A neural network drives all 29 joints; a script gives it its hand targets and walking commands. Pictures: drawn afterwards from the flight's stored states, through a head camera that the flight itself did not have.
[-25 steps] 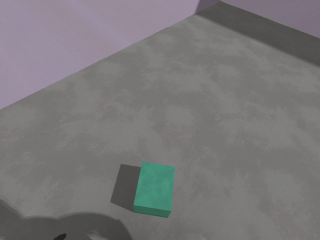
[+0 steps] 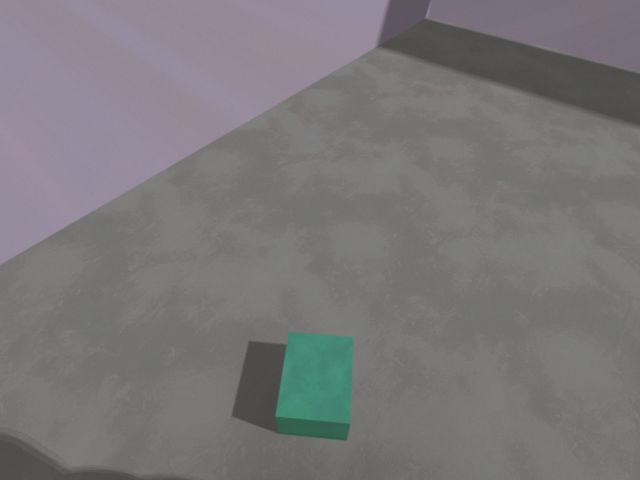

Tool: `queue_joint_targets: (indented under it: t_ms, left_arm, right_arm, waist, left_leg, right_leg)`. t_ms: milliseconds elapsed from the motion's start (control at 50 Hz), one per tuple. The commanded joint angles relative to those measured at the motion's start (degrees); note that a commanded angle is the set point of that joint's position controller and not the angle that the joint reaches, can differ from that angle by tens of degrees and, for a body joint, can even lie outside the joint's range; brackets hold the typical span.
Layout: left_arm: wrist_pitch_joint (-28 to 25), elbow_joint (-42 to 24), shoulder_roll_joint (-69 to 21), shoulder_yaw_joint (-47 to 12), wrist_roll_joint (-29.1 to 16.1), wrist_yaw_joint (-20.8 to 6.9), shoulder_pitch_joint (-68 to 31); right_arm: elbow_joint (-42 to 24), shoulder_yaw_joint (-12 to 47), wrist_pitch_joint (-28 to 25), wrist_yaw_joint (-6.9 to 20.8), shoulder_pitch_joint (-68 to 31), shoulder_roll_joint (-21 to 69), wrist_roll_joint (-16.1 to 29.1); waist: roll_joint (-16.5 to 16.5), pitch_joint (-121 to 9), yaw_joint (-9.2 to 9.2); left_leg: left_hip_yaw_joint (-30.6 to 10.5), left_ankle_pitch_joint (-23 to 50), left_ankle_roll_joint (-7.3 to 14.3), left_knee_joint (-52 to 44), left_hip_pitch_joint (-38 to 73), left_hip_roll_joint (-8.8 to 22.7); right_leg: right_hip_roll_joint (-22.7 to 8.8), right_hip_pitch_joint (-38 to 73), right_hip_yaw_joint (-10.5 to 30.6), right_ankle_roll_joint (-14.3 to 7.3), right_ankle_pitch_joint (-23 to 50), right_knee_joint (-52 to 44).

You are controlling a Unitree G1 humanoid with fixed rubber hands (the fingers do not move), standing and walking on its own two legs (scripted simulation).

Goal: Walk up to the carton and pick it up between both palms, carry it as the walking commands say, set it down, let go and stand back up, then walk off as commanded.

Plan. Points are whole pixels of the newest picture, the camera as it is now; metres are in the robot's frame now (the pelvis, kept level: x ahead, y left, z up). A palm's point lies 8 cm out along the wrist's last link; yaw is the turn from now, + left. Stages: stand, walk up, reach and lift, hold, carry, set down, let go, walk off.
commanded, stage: walk up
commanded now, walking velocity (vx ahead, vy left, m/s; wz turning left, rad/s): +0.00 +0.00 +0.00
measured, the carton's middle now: (316, 384) +0.52 +0.03 -0.69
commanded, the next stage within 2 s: none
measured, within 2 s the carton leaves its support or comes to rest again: neither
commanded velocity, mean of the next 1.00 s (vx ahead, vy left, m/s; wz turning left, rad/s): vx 0.06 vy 0.03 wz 0.00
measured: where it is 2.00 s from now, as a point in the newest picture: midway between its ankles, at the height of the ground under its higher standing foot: outside the picture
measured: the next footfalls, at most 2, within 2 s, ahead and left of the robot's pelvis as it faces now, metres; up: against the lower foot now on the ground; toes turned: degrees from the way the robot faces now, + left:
left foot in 1.08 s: +0.18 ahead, +0.20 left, +0.00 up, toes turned +8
right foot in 1.54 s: +0.08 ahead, -0.08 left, +0.00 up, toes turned +2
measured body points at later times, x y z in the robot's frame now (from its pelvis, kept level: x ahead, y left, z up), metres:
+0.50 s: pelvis -0.01 +0.01 +0.01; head +0.01 +0.01 +0.45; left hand -0.04 +0.22 -0.16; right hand -0.01 -0.22 -0.15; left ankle +0.01 +0.11 -0.74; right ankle -0.04 -0.13 -0.74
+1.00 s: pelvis +0.04 +0.04 +0.00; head +0.05 +0.03 +0.45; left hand -0.07 +0.27 -0.14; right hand +0.08 -0.21 -0.15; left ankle +0.09 +0.17 -0.71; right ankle -0.04 -0.13 -0.74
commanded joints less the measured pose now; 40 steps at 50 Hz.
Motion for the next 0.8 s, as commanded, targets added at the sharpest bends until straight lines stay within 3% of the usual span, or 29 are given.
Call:
queue_joint_targets:
  t_ms: [0, 40, 80, 120, 160, 200, 220, 260, 300, 360, 380, 400, 420, 460, 500, 540, 560, 600, 640, 700, 720, 740, 760, 780]
  left_arm:
    - [-0.5, -0.3, 4.6, 1.2, -0.2, 0.7, 3.4]
    - [-1.0, 1.3, 4.8, 1.3, -0.1, 0.5, 3.6]
    - [-1.0, 1.1, 5.3, 1.3, -0.7, 0.7, 3.1]
    - [-0.7, 2.2, 4.9, 0.8, -0.3, 0.7, 3.1]
    - [-0.6, 2.5, 4.8, 0.8, -0.4, 0.8, 2.6]
    - [-0.7, 2.8, 3.3, 0.5, -0.2, 0.6, 3.2]
    - [-0.4, 3.5, 3.8, 0.4, 0.1, 0.5, 4.2]
    - [-0.6, 4.1, 3.8, 0.6, -0.1, 0.7, 4.2]
    - [-0.7, 4.7, 3.9, 0.4, 0.0, 0.7, 5.0]
    - [-0.8, 5.8, 2.4, 0.4, 0.0, 1.0, 6.2]
    - [-0.7, 6.0, 1.4, 0.4, 0.1, 0.9, 5.7]
    - [-0.8, 6.2, 2.8, 0.4, 0.0, 1.1, 6.0]
    - [-0.7, 6.4, 2.5, 0.8, 0.0, 1.1, 5.6]
    - [-0.9, 7.4, 2.5, 0.1, 0.2, 1.0, 6.7]
    - [-0.8, 7.3, 2.6, 0.5, 0.2, 1.1, 6.8]
    - [-1.4, 8.1, 1.7, 0.0, 0.2, 1.2, 8.1]
    - [-1.2, 8.2, 2.7, 0.3, -0.1, 1.1, 6.9]
    - [-1.3, 7.9, 2.5, 0.3, 0.0, 1.1, 7.6]
    - [-1.4, 8.4, 3.0, 0.5, -0.2, 1.2, 7.8]
    - [-1.3, 8.7, 3.0, 0.8, -0.3, 1.4, 8.6]
    - [-1.5, 8.2, 3.3, 0.8, -0.2, 1.5, 9.1]
    - [-1.4, 9.6, 4.8, 1.4, 0.8, 1.7, 10.4]
    - [-1.2, 10.0, 10.4, 3.8, 1.0, 1.8, 19.4]
    - [-0.7, 11.1, 13.9, 4.7, 1.5, 2.3, 22.8]
  right_arm:
    - [-0.7, -0.8, -1.4, -0.4, 1.3, -6.6, -0.4]
    - [0.4, -0.4, -2.0, -0.8, 1.3, -4.3, 0.1]
    - [2.0, -0.7, -2.5, -0.8, 2.9, -5.2, 0.1]
    - [2.4, -0.4, -2.4, -0.8, 0.5, -4.4, 0.0]
    - [2.5, -0.6, -2.1, -0.6, 1.5, -4.4, -0.2]
    - [4.0, -0.7, -2.0, -0.5, 0.8, -4.8, -0.5]
    - [3.7, -1.0, -1.7, -0.4, 0.4, -5.6, -0.4]
    - [5.3, -0.6, -1.8, -0.6, 1.6, -4.7, -0.3]
    - [5.5, -0.6, -1.9, -0.6, 0.6, -3.7, -0.3]
    - [6.1, -0.8, -1.5, -0.9, 0.8, -3.3, -0.4]
    - [6.4, -0.4, -1.7, -0.9, 0.5, -3.0, -0.3]
    - [6.2, -0.4, -1.7, -0.8, 1.2, -2.8, -0.1]
    - [6.4, -0.4, -1.7, -0.7, 1.2, -3.0, -0.5]
    - [6.4, -0.8, -1.8, -0.7, -1.4, -3.3, -0.2]
    - [6.9, -0.8, -1.6, -1.0, 0.1, -3.2, -0.4]
    - [7.4, -0.7, -1.6, -1.0, 1.0, -2.4, -0.2]
    - [7.7, -0.6, -1.7, -1.0, 0.3, -3.1, -0.4]
    - [7.2, -1.1, -1.9, -1.0, 0.9, -3.7, -0.5]
    - [7.5, -0.8, -2.0, -1.1, -0.1, -3.4, -0.4]
    - [7.8, -0.7, -2.0, -1.1, 0.7, -3.4, -0.3]
    - [7.6, -0.8, -1.9, -1.3, 1.0, -2.9, -0.2]
    - [8.7, -1.5, -1.9, -1.2, 0.6, -4.0, -0.5]
    - [6.5, -2.7, -1.0, 0.3, -1.7, -4.6, -1.6]
    - [3.4, -2.5, 0.0, 1.2, -7.5, -3.6, -1.5]
  waist:
    - [6.7, 1.2, 0.67]
    - [2.5, 0.5, 0.45]
    - [1.6, -2.4, -0.03]
    - [3.5, -0.5, -0.52]
    - [-0.7, 1.3, -0.81]
    - [4.2, 1.9, -0.34]
    - [3.3, 3.0, -0.03]
    - [0.6, 4.6, 0.09]
    - [2.3, 2.6, -0.08]
    - [-1.3, 2.3, 0.06]
    - [0.8, 3.0, -0.02]
    - [-1.1, 1.4, -0.15]
    - [1.6, 3.1, -0.35]
    - [2.3, 2.6, 0.24]
    - [-0.3, 3.7, 0.15]
    - [0.7, 0.7, -0.47]
    - [-0.9, 2.2, -0.22]
    - [-0.3, 1.0, -0.07]
    - [1.2, 1.0, -0.45]
    - [0.1, 0.5, 0.22]
    - [-1.9, -0.5, 0.10]
    - [-0.5, 1.8, 0.85]
    - [1.6, -2.0, 5.25]
    - [-7.8, 4.8, 8.22]
  left_leg:
    - [-10.4, 11.6, 3.0, -9.4, -0.9, 10.0]
    - [-5.6, 13.1, 1.6, -8.0, -0.1, 5.8]
    - [-5.5, 15.6, 1.5, -6.2, 2.1, 6.1]
    - [-4.0, 12.8, 1.2, -6.3, 3.8, 5.3]
    - [-5.7, 10.8, 1.3, -6.1, 2.5, 5.6]
    - [-7.2, 5.3, 1.8, -9.5, 0.4, 6.5]
    - [-7.4, 0.3, 1.5, -10.0, -1.0, 6.1]
    - [-7.8, -1.4, 1.1, -11.4, -3.0, 6.2]
    - [-5.3, 0.8, 0.8, -10.1, -0.5, 5.5]
    - [-7.3, 0.4, 1.8, -9.6, -0.2, 6.8]
    - [-6.5, 0.7, 1.6, -9.8, 0.8, 6.1]
    - [-5.9, 2.8, 1.5, -9.2, 1.6, 6.1]
    - [-6.9, -0.4, 1.4, -10.5, -0.9, 6.2]
    - [-5.6, 1.2, 1.1, -10.3, 0.0, 6.2]
    - [-5.9, 2.6, 1.1, -9.7, -0.3, 6.1]
    - [-4.8, 4.5, 1.3, -7.8, 3.4, 5.9]
    - [-5.3, 3.2, 1.1, -8.7, 1.5, 6.1]
    - [-5.2, 3.0, 1.0, -8.5, 1.5, 6.1]
    - [-3.5, 7.4, 0.2, -6.5, 3.3, 5.8]
    - [-4.2, 9.8, 0.5, -6.2, 1.2, 5.8]
    - [-3.1, 12.8, 0.0, -4.7, 2.1, 5.5]
    - [-0.3, 1.7, -0.2, -2.4, 0.2, 4.5]
    - [1.0, -13.1, -0.7, 9.4, -14.1, 1.7]
    - [2.3, -15.8, -2.9, 21.6, -26.8, 2.5]
  right_leg:
    - [-1.8, -0.6, 2.3, -1.3, 3.5, -5.4]
    - [-3.5, 2.3, 3.3, -2.0, 10.4, -6.7]
    - [-4.6, 3.1, 2.8, -2.0, 13.0, -6.9]
    - [-4.6, -0.6, 3.6, -2.3, 10.0, -7.2]
    - [-4.1, -1.6, 2.7, -2.1, 7.4, -7.9]
    - [-2.9, -1.9, 2.1, -1.2, 4.7, -7.5]
    - [-2.8, -1.8, 2.1, -1.1, 4.0, -7.9]
    - [-3.4, -0.3, 2.6, -1.0, 3.8, -8.5]
    - [-3.6, -1.7, 3.8, -1.7, 4.3, -8.1]
    - [-3.7, -1.6, 3.2, -1.5, 4.2, -8.5]
    - [-3.3, -2.2, 3.3, -1.3, 5.0, -8.7]
    - [-4.1, -1.9, 4.3, -1.9, 6.2, -8.1]
    - [-3.8, -1.2, 2.6, -1.3, 4.5, -8.0]
    - [-4.0, -2.7, 3.9, -1.8, 4.9, -8.0]
    - [-3.8, -2.6, 3.8, -1.7, 4.7, -8.4]
    - [-4.5, -3.7, 4.4, -1.9, 5.7, -8.4]
    - [-4.1, -3.2, 3.5, -1.5, 5.4, -8.2]
    - [-3.8, -2.9, 3.5, -1.7, 7.9, -7.7]
    - [-4.8, -3.3, 4.0, -1.8, 10.4, -8.1]
    - [-4.6, -0.6, 3.2, -1.4, 13.3, -7.1]
    - [-5.0, -1.4, 3.3, -1.8, 14.3, -6.5]
    - [-7.4, -2.8, 4.6, -2.5, 10.2, -6.7]
    - [-17.2, 7.4, 19.4, -8.7, -13.5, -11.4]
    - [-26.2, 6.7, 30.7, -12.2, -27.7, -20.8]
